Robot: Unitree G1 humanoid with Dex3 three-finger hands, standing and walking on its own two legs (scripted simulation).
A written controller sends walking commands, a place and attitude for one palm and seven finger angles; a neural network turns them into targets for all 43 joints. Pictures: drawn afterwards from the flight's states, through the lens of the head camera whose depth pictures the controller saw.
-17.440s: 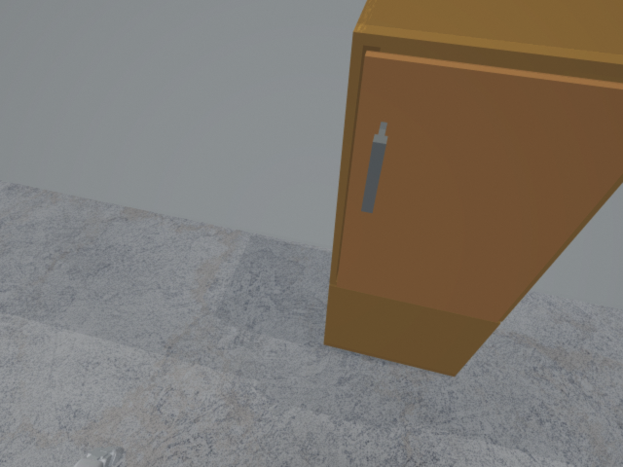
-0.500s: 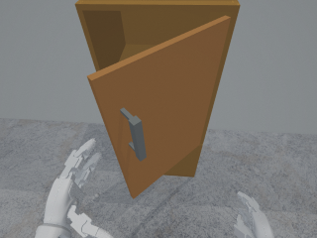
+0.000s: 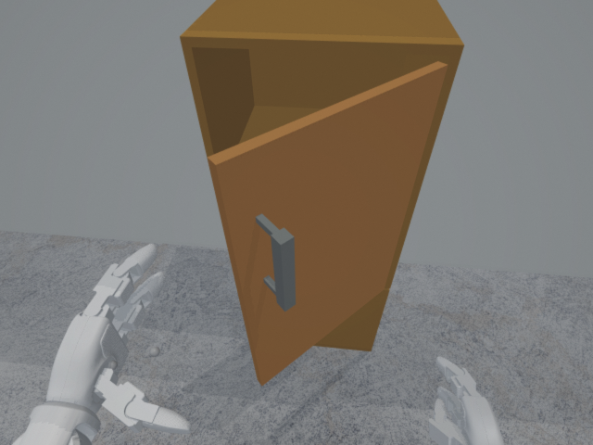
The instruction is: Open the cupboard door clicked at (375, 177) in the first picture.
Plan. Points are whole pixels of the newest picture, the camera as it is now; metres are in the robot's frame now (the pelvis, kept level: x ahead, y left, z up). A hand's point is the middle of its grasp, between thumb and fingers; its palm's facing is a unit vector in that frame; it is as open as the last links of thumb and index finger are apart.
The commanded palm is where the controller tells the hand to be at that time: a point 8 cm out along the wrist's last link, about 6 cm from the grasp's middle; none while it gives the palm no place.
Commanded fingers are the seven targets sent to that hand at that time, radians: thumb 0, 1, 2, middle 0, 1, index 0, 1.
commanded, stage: draw the hand back to the body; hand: left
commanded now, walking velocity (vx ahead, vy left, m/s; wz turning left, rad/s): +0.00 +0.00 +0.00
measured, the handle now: (275, 264) +0.33 +0.07 +0.09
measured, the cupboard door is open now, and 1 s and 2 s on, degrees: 45 45 45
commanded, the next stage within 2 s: step back with the hand held close in 1.04 s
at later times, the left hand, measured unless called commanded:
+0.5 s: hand (88, 304) +0.21 +0.24 +0.17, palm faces +0.36 -0.85 -0.38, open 11.0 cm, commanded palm +0.16 +0.29 +0.18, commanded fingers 0.00 0.65 0.80 -0.19 -0.30 -0.19 -0.30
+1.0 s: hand (79, 290) +0.21 +0.24 +0.18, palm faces +0.42 -0.82 -0.39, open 7.5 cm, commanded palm +0.16 +0.29 +0.20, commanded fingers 0.00 0.90 0.90 -0.20 -0.30 -0.20 -0.30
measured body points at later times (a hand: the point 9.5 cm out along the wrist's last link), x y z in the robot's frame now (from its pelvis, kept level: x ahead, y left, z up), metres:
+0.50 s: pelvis +0.02 +0.01 +0.03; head +0.00 -0.01 +0.48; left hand +0.18 +0.28 +0.19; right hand +0.20 -0.21 -0.05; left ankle +0.01 +0.11 -0.71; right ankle -0.02 -0.10 -0.71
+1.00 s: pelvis +0.02 -0.01 +0.03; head +0.00 -0.03 +0.48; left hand +0.18 +0.29 +0.20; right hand +0.20 -0.23 -0.06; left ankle +0.01 +0.11 -0.71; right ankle -0.02 -0.10 -0.71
